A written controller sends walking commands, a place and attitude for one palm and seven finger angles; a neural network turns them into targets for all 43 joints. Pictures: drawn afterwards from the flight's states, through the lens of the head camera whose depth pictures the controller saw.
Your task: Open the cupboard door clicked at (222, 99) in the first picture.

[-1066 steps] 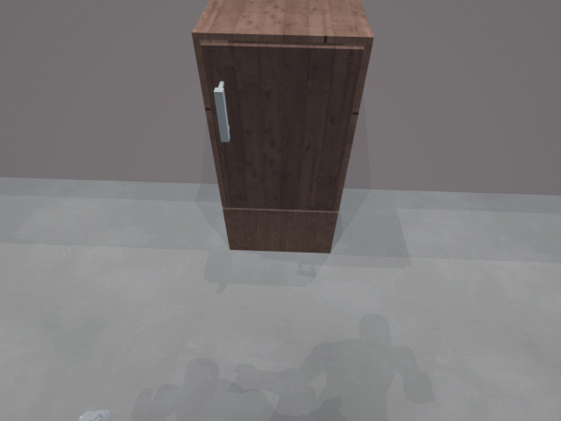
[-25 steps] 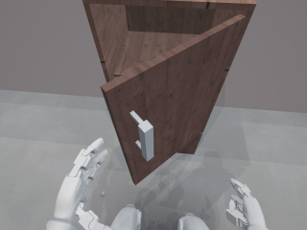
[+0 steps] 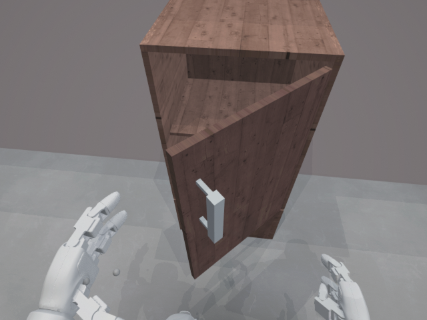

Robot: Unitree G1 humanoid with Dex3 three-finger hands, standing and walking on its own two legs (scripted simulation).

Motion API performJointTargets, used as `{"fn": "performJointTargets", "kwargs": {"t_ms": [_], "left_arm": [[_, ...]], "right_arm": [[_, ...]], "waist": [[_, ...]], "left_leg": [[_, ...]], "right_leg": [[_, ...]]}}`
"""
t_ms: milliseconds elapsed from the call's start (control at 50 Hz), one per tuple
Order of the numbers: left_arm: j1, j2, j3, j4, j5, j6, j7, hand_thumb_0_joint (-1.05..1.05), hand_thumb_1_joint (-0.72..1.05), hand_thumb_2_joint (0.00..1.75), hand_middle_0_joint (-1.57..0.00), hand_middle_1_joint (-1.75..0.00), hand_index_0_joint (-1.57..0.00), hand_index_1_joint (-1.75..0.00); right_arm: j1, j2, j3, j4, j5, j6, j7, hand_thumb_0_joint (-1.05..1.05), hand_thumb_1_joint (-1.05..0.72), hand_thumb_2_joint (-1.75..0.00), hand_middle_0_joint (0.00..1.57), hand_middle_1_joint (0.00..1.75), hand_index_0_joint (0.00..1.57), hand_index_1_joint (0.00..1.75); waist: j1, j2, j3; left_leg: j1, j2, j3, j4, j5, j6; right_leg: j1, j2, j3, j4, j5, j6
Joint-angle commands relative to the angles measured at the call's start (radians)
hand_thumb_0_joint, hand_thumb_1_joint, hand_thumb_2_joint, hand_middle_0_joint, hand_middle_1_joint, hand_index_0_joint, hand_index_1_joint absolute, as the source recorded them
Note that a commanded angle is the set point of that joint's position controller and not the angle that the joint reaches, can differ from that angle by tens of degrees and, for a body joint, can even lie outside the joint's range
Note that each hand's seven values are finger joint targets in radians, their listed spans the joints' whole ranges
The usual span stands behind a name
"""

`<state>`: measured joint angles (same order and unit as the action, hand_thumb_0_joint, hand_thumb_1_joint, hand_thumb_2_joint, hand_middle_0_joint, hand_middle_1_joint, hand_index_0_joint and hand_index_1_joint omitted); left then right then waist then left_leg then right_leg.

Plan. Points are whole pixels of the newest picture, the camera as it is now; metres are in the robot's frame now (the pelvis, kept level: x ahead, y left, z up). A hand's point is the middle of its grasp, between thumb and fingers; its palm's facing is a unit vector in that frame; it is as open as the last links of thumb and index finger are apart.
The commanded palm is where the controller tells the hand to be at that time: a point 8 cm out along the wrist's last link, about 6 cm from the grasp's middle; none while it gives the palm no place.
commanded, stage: draw the hand back to the body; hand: left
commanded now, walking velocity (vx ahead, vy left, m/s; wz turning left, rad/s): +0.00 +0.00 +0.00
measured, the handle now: (208, 211) +0.32 +0.04 +0.02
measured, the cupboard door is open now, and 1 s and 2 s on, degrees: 45 45 45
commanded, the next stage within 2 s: step back with the hand held close in 1.10 s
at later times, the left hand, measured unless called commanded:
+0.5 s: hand (44, 225) +0.21 +0.24 +0.17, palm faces +0.34 -0.85 -0.39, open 11.7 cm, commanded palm +0.16 +0.28 +0.20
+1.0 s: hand (26, 203) +0.21 +0.24 +0.21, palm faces +0.42 -0.82 -0.40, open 7.5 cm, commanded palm +0.17 +0.29 +0.24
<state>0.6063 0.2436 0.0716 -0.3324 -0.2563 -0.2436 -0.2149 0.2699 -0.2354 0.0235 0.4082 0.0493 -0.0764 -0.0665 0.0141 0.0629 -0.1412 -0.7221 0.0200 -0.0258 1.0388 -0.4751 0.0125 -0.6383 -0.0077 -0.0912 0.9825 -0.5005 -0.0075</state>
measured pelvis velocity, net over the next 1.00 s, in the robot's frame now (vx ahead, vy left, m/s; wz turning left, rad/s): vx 0.03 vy -0.01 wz -0.02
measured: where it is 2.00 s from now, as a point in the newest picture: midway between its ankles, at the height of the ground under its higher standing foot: outside the picture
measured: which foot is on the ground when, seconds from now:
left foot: down 0.00-1.00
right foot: down 0.00-1.00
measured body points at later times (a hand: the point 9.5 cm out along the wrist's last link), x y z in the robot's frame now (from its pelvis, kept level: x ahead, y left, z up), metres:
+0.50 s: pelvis +0.02 +0.01 +0.06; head +0.01 -0.01 +0.51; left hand +0.18 +0.28 +0.19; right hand +0.21 -0.20 -0.02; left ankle +0.03 +0.11 -0.68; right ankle +0.00 -0.12 -0.68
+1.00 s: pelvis +0.03 -0.01 +0.07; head +0.00 -0.03 +0.52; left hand +0.19 +0.28 +0.24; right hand +0.22 -0.24 -0.01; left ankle +0.03 +0.11 -0.68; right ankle +0.00 -0.12 -0.68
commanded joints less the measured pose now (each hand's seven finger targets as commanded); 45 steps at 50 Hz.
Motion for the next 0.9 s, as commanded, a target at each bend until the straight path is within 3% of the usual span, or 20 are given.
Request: {"fn": "performJointTargets", "kwargs": {"t_ms": [0,20,40,80,160,200,260,340,400,440,540,620,660,700,760,880], "left_arm": [[-0.025,0.108,0.103,-0.255,-0.036,-0.040,-0.010,0.00,-0.32,0.37,-0.16,-0.30,-0.16,-0.30],[-0.003,0.255,0.150,-0.313,0.116,0.029,0.142,0.00,-0.29,0.39,-0.16,-0.30,-0.16,-0.30],[0.036,0.150,0.086,-0.321,0.135,0.078,0.207,0.00,-0.26,0.40,-0.16,-0.30,-0.16,-0.30],[0.044,0.128,0.065,-0.301,0.179,0.139,0.281,0.00,-0.18,0.43,-0.16,-0.30,-0.16,-0.30],[-0.015,0.185,0.113,-0.317,0.211,0.171,0.347,0.00,-0.05,0.50,-0.17,-0.30,-0.17,-0.30],[-0.045,0.176,0.107,-0.327,0.216,0.175,0.358,0.00,0.02,0.52,-0.17,-0.30,-0.17,-0.30],[-0.086,0.203,0.147,-0.301,0.220,0.178,0.371,0.00,0.13,0.57,-0.17,-0.30,-0.17,-0.30],[-0.093,0.200,0.173,-0.311,0.220,0.171,0.371,0.00,0.27,0.63,-0.18,-0.30,-0.18,-0.30],[-0.096,0.217,0.217,-0.297,0.215,0.166,0.368,0.00,0.37,0.68,-0.18,-0.30,-0.18,-0.30],[-0.111,0.228,0.237,-0.318,0.214,0.160,0.365,0.00,0.44,0.70,-0.18,-0.30,-0.18,-0.30],[-0.143,0.249,0.297,-0.307,0.206,0.156,0.359,0.00,0.62,0.78,-0.19,-0.30,-0.19,-0.30],[-0.180,0.276,0.347,-0.316,0.199,0.146,0.357,0.00,0.76,0.84,-0.19,-0.30,-0.19,-0.30],[-0.196,0.298,0.379,-0.315,0.198,0.143,0.356,0.00,0.83,0.87,-0.20,-0.30,-0.20,-0.30],[-0.210,0.307,0.403,-0.308,0.190,0.140,0.356,0.00,0.90,0.90,-0.20,-0.30,-0.20,-0.30],[-0.163,0.237,0.344,-0.226,0.186,0.147,0.340,0.00,0.90,0.90,-0.20,-0.30,-0.20,-0.30],[-0.228,0.292,0.371,-0.295,0.192,0.129,0.342,0.00,0.90,0.90,-0.20,-0.30,-0.20,-0.30]], "right_arm": [[-0.090,-0.098,-0.039,-0.167,0.004,-0.074,-0.007,0.00,-0.90,-0.90,0.20,0.30,0.20,0.30],[-0.091,-0.094,-0.037,-0.168,-0.008,-0.051,-0.039,0.00,-0.90,-0.90,0.20,0.30,0.20,0.30],[-0.093,-0.073,-0.022,-0.175,-0.012,-0.044,-0.048,0.00,-0.90,-0.90,0.20,0.30,0.20,0.30],[-0.088,-0.071,-0.015,-0.149,-0.014,-0.032,-0.053,0.00,-0.90,-0.90,0.20,0.30,0.20,0.30],[-0.117,-0.088,-0.008,-0.120,-0.026,-0.037,-0.065,0.00,-0.90,-0.90,0.20,0.30,0.20,0.30],[-0.122,-0.086,0.001,-0.105,-0.029,-0.048,-0.063,0.00,-0.90,-0.90,0.20,0.30,0.20,0.30],[-0.142,-0.093,0.002,-0.074,-0.032,-0.061,-0.064,0.00,-0.90,-0.90,0.20,0.30,0.20,0.30],[-0.152,-0.089,0.004,-0.040,-0.037,-0.082,-0.055,0.00,-0.90,-0.90,0.20,0.30,0.20,0.30],[-0.170,-0.090,-0.001,-0.015,-0.039,-0.088,-0.048,0.00,-0.90,-0.90,0.20,0.30,0.20,0.30],[-0.173,-0.091,-0.004,-0.003,-0.042,-0.092,-0.043,0.00,-0.90,-0.90,0.20,0.30,0.20,0.30],[-0.188,-0.092,-0.013,0.019,-0.045,-0.084,-0.034,0.00,-0.90,-0.90,0.20,0.30,0.20,0.30],[-0.193,-0.095,-0.020,0.031,-0.047,-0.076,-0.030,0.00,-0.90,-0.90,0.20,0.30,0.20,0.30],[-0.201,-0.098,-0.023,0.040,-0.048,-0.076,-0.027,0.00,-0.90,-0.90,0.20,0.30,0.20,0.30],[-0.202,-0.095,-0.025,0.044,-0.049,-0.071,-0.026,0.00,-0.90,-0.90,0.20,0.30,0.20,0.30],[-0.207,-0.100,-0.035,0.048,-0.047,-0.059,-0.019,0.00,-0.90,-0.90,0.20,0.30,0.20,0.30],[-0.217,-0.099,-0.038,0.047,-0.050,-0.055,-0.021,0.00,-0.90,-0.90,0.20,0.30,0.20,0.30]], "waist": [[-0.006,0.005,-0.082],[0.057,0.000,-0.109],[0.025,0.008,-0.046],[0.018,0.009,0.004],[0.021,-0.040,0.009],[0.018,-0.005,0.025],[0.024,-0.033,0.054],[0.032,0.002,0.060],[0.042,-0.030,0.067],[0.044,0.005,0.050],[0.050,0.000,0.080],[0.054,-0.013,0.064],[0.060,0.029,0.069],[0.060,0.010,0.062],[0.054,-0.044,0.113],[0.057,-0.002,0.065]], "left_leg": [[0.174,-0.027,-0.029,-0.218,0.183,0.005],[0.203,-0.013,-0.010,-0.278,0.190,0.008],[0.219,-0.017,-0.005,-0.298,0.167,0.007],[0.247,-0.008,-0.017,-0.331,0.163,0.008],[0.327,-0.007,-0.018,-0.394,0.191,0.014],[0.367,-0.008,-0.017,-0.430,0.200,0.012],[0.412,-0.005,-0.023,-0.484,0.209,0.012],[0.483,-0.003,-0.020,-0.540,0.293,0.006],[0.518,-0.002,-0.015,-0.573,0.360,0.004],[0.558,-0.001,-0.009,-0.590,0.409,0.001],[0.594,0.002,0.005,-0.626,0.467,-0.001],[0.628,0.002,0.010,-0.641,0.510,-0.001],[0.635,0.000,0.012,-0.649,0.522,-0.004],[0.643,0.000,0.017,-0.651,0.526,-0.002],[0.639,0.000,0.027,-0.659,0.511,0.004],[0.662,-0.009,0.028,-0.669,0.466,0.007]], "right_leg": [[0.075,0.042,0.015,-0.190,0.207,-0.012],[0.118,0.010,0.074,-0.256,0.205,-0.026],[0.105,0.005,0.062,-0.284,0.177,-0.020],[0.126,0.004,0.043,-0.309,0.163,-0.018],[0.211,0.001,0.039,-0.376,0.191,-0.016],[0.241,-0.003,0.036,-0.400,0.200,-0.014],[0.290,0.000,0.035,-0.452,0.208,-0.016],[0.363,-0.001,0.031,-0.488,0.282,-0.015],[0.422,0.002,0.029,-0.517,0.339,-0.016],[0.452,0.001,0.032,-0.532,0.376,-0.016],[0.496,0.005,0.036,-0.575,0.432,-0.014],[0.532,0.009,0.040,-0.595,0.476,-0.014],[0.548,0.008,0.043,-0.608,0.490,-0.018],[0.557,0.008,0.044,-0.612,0.506,-0.014],[0.541,0.010,0.043,-0.635,0.507,-0.010],[0.561,0.007,0.057,-0.650,0.478,-0.009]]}}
